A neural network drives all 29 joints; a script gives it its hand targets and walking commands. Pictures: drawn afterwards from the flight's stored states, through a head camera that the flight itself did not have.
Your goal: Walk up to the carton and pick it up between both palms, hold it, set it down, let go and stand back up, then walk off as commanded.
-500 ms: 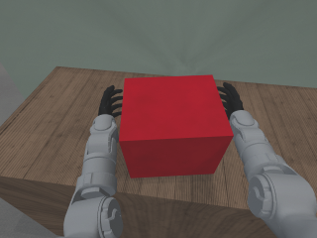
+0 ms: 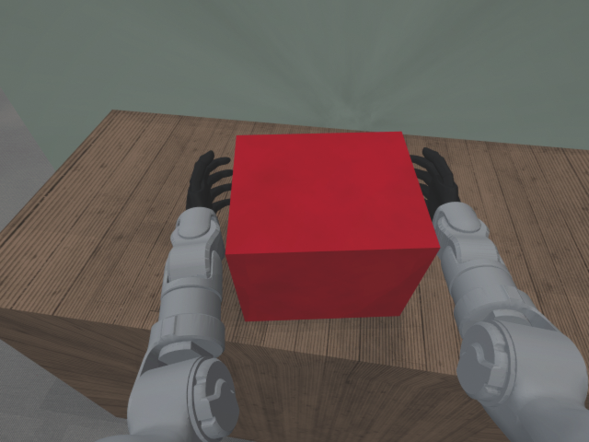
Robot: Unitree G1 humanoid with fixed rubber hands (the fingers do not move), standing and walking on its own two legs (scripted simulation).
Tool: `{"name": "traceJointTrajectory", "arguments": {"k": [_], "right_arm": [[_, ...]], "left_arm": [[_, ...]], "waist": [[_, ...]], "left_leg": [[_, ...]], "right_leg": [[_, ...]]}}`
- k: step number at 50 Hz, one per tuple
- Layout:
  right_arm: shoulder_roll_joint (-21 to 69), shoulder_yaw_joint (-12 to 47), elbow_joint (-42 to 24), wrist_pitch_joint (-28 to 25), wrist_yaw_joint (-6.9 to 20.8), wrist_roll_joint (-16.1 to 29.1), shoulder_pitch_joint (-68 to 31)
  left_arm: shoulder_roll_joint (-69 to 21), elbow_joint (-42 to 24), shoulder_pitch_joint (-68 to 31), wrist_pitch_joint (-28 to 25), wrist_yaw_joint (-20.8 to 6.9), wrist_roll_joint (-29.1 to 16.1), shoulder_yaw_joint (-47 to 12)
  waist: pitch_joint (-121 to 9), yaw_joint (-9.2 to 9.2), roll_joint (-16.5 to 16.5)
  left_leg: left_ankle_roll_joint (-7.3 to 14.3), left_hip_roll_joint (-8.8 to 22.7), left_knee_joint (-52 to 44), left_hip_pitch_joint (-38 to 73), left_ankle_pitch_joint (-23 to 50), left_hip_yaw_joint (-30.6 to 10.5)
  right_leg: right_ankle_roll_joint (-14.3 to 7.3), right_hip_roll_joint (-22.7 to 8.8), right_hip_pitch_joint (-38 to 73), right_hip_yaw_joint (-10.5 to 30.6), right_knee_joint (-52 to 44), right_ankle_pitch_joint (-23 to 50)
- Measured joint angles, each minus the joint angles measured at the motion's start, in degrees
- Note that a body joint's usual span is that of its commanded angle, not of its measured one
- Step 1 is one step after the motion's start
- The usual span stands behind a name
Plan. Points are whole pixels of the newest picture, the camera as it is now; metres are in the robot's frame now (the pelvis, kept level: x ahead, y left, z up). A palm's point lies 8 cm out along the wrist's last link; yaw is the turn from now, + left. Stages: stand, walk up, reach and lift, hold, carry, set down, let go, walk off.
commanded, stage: set down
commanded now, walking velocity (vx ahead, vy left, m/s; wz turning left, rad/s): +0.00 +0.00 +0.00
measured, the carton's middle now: (321, 229) +0.40 +0.06 +0.07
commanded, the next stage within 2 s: none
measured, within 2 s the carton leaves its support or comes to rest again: rests again in 0.06 s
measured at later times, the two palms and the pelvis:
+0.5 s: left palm (204, 212) +0.37 +0.23 +0.10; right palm (436, 207) +0.44 -0.10 +0.10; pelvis +0.02 +0.01 +0.00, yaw +0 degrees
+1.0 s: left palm (208, 227) +0.37 +0.23 +0.07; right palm (431, 221) +0.44 -0.10 +0.07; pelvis +0.00 +0.00 +0.00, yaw -1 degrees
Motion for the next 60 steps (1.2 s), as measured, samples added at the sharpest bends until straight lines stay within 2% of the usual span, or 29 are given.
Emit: {"name": "traceJointTrajectory", "arguments": {"k": [5, 8, 15, 23, 28, 37, 41, 46, 52, 60], "right_arm": [[1.4, -0.4, -1.6, 0.4, 0.0, -1.9, 1.6], [2.1, -0.1, -2.0, -0.2, -0.1, -2.3, 2.6], [2.2, 2.3, -3.4, -2.4, 0.0, -0.8, 4.0], [1.6, 4.0, -3.9, -4.9, -0.2, 0.4, 4.6], [1.3, 3.2, -3.2, -6.0, 0.1, 1.0, 4.3], [2.2, -0.5, -3.0, -5.8, 1.1, -1.1, 4.2], [2.1, 0.4, -3.2, -6.1, 0.4, -1.1, 4.4], [-0.2, 6.8, 0.1, -5.5, -1.5, 3.9, 2.6], [-3.6, 16.7, 4.2, -3.0, -3.6, 13.9, -0.3], [-5.8, 23.8, 0.8, -2.5, -5.1, 22.8, 0.0]], "left_arm": [[-0.2, 0.0, 1.1, -0.6, -1.7, 1.9, 1.6], [-0.4, -1.3, 2.6, -0.6, -1.9, 2.4, 1.5], [-0.9, -3.6, 5.1, -2.1, -1.6, 2.5, 0.5], [-1.7, -5.7, 6.7, -4.8, -0.3, 1.9, -0.7], [-1.8, -5.6, 6.2, -5.5, 0.2, 2.3, -1.1], [-2.0, -3.8, 5.0, -5.7, -0.5, 3.1, 0.5], [-1.1, -1.4, 4.4, -6.8, 0.2, 2.3, -0.1], [1.1, 2.4, 4.0, -8.1, 3.2, -0.9, -3.0], [4.3, 6.7, 2.0, -8.5, 7.3, -7.7, -7.9], [7.3, 4.8, 4.6, -9.8, 9.3, -15.2, -13.9]], "waist": [[0.4, -0.11, 0.0], [0.2, -0.78, 0.2], [2.1, -1.49, 1.4], [2.5, -1.64, 1.0], [2.8, -1.15, 0.6], [3.1, -0.67, 0.5], [2.9, -0.17, 0.8], [3.9, -0.21, 1.3], [3.7, 0.76, 0.6], [-2.3, 1.03, 1.7]], "left_leg": [[0.0, -0.1, 0.7, 1.7, -1.4, 0.4], [0.1, -0.3, 1.2, 2.2, -2.3, 0.3], [0.8, -0.4, 2.5, 3.4, -3.6, 0.6], [0.8, -0.3, 2.5, 2.4, -3.3, 1.1], [0.9, -0.1, 2.2, 2.2, -2.8, 1.6], [0.8, -0.2, 1.1, 2.2, -2.0, 2.0], [0.7, 0.0, 1.3, 2.1, -2.1, 2.3], [0.6, 0.4, 2.6, 1.0, -2.5, 2.3], [0.3, 1.4, 4.6, -4.3, -2.3, 2.4], [0.2, 2.3, 8.7, -14.4, -3.2, 1.6]], "right_leg": [[0.0, -0.2, 1.7, 0.1, 0.6, -1.3], [0.1, -0.4, 2.6, -0.1, 0.6, -2.0], [0.6, -0.6, 4.6, -0.1, 0.1, -2.4], [0.9, -0.6, 3.9, 0.1, -0.6, -1.6], [0.8, -0.5, 3.5, 0.4, -0.9, -1.0], [0.7, -0.6, 2.7, 0.5, -0.4, -1.0], [0.6, -0.5, 2.5, 0.6, -0.3, -0.9], [0.5, -0.2, 1.7, 0.5, 0.5, -1.0], [0.0, 0.7, -3.3, 0.6, 1.6, -0.4], [-0.2, 1.5, -12.2, 0.1, 3.5, -0.1]]}}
